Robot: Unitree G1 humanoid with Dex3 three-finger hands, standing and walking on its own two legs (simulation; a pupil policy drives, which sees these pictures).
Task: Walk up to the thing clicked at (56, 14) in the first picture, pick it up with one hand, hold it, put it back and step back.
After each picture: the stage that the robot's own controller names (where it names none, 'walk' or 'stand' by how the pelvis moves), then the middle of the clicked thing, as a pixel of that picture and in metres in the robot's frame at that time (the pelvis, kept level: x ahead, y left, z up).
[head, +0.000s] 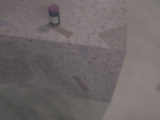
stand; (54, 15) +0.91 +0.20 -0.07
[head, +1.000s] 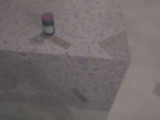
walk; (48, 24) +0.79 +0.20 -0.06
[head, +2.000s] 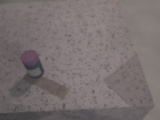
stand; (33, 65) +0.46 +0.23 -0.04
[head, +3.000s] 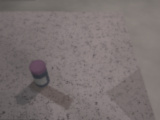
stand; (40, 74) +0.44 +0.21 -0.07
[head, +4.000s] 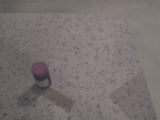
stand; (42, 75) +0.44 +0.20 -0.07
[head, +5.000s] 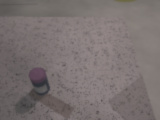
stand; (40, 81) +0.41 +0.21 -0.07
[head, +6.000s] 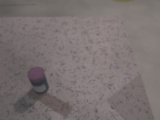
stand; (38, 81) +0.42 +0.21 -0.07
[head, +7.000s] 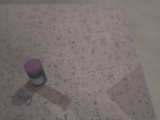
rise first; (36, 73) +0.42 +0.22 -0.07
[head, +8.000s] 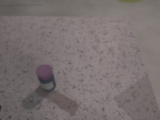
rise first; (46, 78) +0.42 +0.20 -0.07
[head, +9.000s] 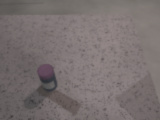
go down; (48, 78) +0.42 +0.19 -0.07
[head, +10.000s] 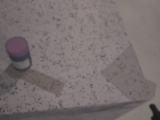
go down; (20, 55) +0.45 +0.18 -0.01
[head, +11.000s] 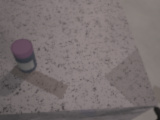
go down; (25, 56) +0.44 +0.19 +0.00
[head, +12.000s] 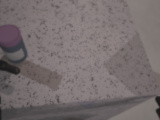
close in; (13, 45) +0.45 +0.19 +0.03
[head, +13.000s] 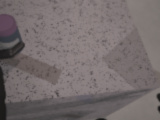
lift; (8, 36) +0.48 +0.19 +0.05
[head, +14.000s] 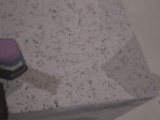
lift; (11, 58) +0.41 +0.19 +0.03
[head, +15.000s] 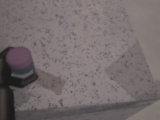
lift; (23, 67) +0.39 +0.17 +0.03
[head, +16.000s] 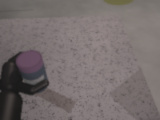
hold; (34, 72) +0.32 +0.16 +0.14
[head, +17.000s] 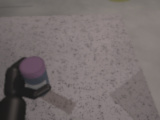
hold; (36, 77) +0.32 +0.16 +0.11
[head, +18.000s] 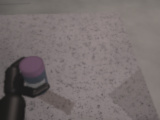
crouch; (35, 76) +0.33 +0.16 +0.09
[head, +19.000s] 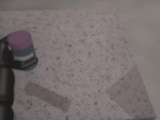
crouch; (23, 51) +0.41 +0.19 +0.12
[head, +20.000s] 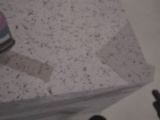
lower; out of the picture +0.49 +0.20 +0.05
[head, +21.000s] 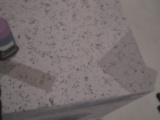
lower; (2, 39) +0.47 +0.20 +0.04
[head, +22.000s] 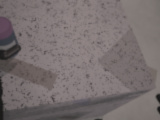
lower; (4, 38) +0.47 +0.19 +0.04
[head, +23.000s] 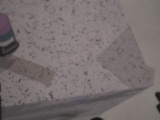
lower; (2, 35) +0.48 +0.19 +0.04
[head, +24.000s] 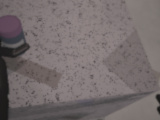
draw back; (13, 37) +0.48 +0.18 +0.04
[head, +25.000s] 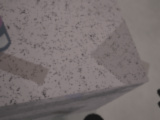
rise; out of the picture +0.49 +0.19 +0.05
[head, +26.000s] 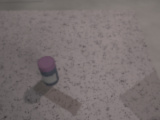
sink last; (48, 71) +0.43 +0.17 -0.01
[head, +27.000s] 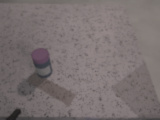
stand; (42, 63) +0.46 +0.19 -0.02
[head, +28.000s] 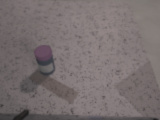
stand; (45, 60) +0.46 +0.18 -0.01
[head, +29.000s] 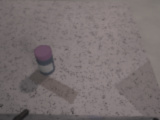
stand; (45, 60) +0.46 +0.18 -0.01
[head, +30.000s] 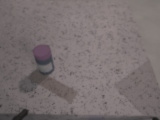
stand; (44, 60) +0.46 +0.18 +0.00
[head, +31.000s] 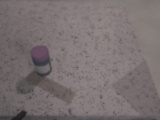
stand; (41, 61) +0.46 +0.18 +0.00
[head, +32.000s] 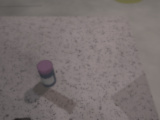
stand; (47, 73) +0.46 +0.18 -0.06
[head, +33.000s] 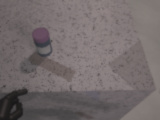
stand; (42, 42) +0.54 +0.16 -0.05
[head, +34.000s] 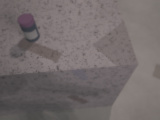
walk; (29, 28) +0.60 +0.27 -0.05
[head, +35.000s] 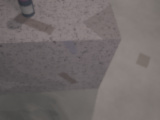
walk; (26, 3) +0.75 +0.30 -0.05
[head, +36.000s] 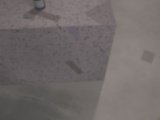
stand; out of the picture +0.94 +0.31 -0.05
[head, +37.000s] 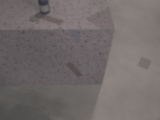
stand; (43, 4) +1.00 +0.29 -0.06
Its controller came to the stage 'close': yes
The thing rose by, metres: 0.19
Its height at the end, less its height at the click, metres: +0.00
